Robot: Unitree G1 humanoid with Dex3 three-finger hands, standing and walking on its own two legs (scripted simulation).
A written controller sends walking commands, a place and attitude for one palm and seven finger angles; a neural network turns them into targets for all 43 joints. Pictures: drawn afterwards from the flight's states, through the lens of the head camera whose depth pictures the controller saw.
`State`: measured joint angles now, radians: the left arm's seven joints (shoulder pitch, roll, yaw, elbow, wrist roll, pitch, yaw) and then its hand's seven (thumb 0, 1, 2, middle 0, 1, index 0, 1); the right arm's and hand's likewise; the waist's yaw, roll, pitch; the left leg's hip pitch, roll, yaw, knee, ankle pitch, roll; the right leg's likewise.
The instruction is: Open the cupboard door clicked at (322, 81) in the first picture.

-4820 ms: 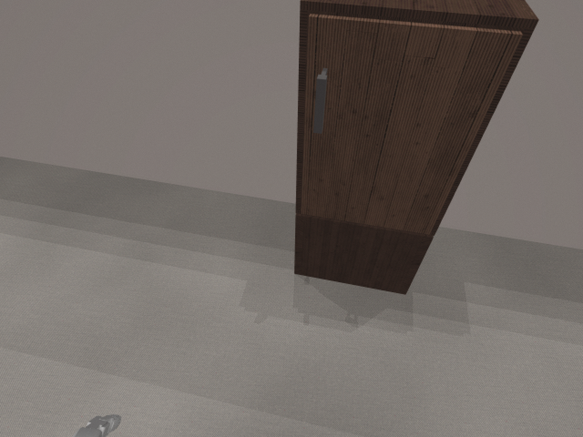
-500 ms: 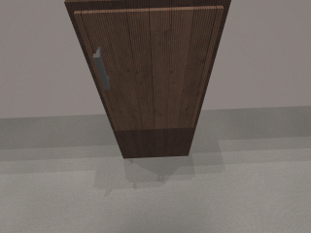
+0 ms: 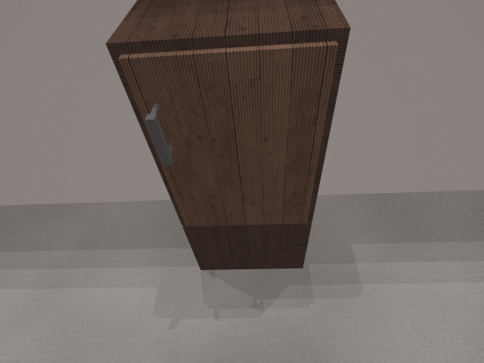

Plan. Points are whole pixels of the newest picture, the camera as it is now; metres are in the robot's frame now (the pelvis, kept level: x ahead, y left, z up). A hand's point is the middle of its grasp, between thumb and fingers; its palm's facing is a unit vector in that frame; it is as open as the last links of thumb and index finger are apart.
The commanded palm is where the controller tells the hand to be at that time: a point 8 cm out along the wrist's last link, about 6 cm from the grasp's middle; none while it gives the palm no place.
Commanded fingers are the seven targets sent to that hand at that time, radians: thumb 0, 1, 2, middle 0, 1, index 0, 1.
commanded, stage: raise the hand with hooked fingers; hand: left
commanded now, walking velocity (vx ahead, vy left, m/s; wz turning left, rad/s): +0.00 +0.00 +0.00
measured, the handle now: (161, 135) +0.56 +0.21 +0.06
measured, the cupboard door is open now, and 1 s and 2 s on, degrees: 0 0 0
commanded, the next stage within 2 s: none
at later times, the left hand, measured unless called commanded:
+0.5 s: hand out of the picture +0.11 +0.22 -0.05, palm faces +0.04 -1.00 +0.02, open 8.9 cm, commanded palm +0.11 +0.27 -0.02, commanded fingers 0.00 0.32 0.65 -0.24 -0.68 -0.24 -0.68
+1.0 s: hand (64, 331) +0.17 +0.28 +0.02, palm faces +0.10 -0.99 -0.11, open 11.9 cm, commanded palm +0.14 +0.33 +0.02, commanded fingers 0.00 -0.27 0.40 -0.28 -1.05 -0.28 -1.05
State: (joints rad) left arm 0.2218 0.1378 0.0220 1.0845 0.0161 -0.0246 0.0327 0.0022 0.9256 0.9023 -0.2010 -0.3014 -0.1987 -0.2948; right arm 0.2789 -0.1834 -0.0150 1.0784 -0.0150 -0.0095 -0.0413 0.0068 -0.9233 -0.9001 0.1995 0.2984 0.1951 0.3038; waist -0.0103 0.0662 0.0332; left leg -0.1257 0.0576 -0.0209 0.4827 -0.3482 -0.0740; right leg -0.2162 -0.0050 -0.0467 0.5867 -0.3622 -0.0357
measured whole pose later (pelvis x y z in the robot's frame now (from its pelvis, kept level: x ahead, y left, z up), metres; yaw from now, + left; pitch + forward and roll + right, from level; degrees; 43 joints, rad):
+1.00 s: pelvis -0.09 +0.06 -0.05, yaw +1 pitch +9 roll -2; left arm 0.23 0.28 0.23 0.03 -0.23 -0.31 -0.19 0.00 -0.04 0.50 -0.27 -0.91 -0.26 -0.90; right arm 0.33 -0.28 0.03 0.56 0.02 -0.27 -0.07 0.01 -0.90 -0.90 0.21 0.30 0.20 0.30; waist -0.01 0.02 -0.07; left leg -0.69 0.00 -0.03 1.00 -0.47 0.01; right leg -0.70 -0.06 -0.03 0.93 -0.38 0.03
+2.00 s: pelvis -0.06 +0.03 -0.02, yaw +0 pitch +5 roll +0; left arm -0.08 0.39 0.46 0.41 -0.32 -0.20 -0.47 -0.01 -0.49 0.30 -0.30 -1.20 -0.30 -1.20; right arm 0.29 -0.29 0.04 0.56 0.04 -0.20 -0.10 0.01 -0.91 -0.90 0.20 0.30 0.20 0.30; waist 0.01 0.03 -0.04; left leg -0.46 0.04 -0.02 0.77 -0.41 -0.03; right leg -0.50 -0.02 -0.03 0.76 -0.34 0.00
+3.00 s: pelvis -0.06 +0.03 -0.03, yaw +0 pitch +11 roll -1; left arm -0.61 0.50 0.43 0.91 -0.19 -0.26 -0.43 -0.01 -0.50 0.30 -0.30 -1.20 -0.30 -1.20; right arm 0.34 -0.30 0.03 0.61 0.03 -0.10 -0.09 0.01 -0.91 -0.90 0.20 0.30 0.20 0.30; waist -0.07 0.02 -0.04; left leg -0.63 0.04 -0.03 0.84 -0.42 -0.03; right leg -0.66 -0.02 -0.04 0.81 -0.34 0.00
